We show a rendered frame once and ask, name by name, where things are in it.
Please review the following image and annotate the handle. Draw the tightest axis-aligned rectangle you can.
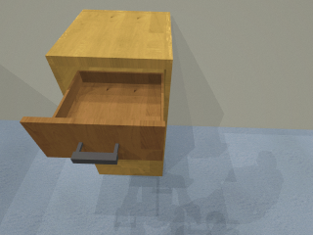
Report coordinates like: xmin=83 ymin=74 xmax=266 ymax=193
xmin=70 ymin=142 xmax=119 ymax=165

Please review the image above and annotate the drawer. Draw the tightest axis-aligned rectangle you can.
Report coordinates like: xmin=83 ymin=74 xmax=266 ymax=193
xmin=20 ymin=70 xmax=165 ymax=161

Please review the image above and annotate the cabinet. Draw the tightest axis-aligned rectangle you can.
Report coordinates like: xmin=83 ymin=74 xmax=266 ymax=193
xmin=45 ymin=9 xmax=173 ymax=176

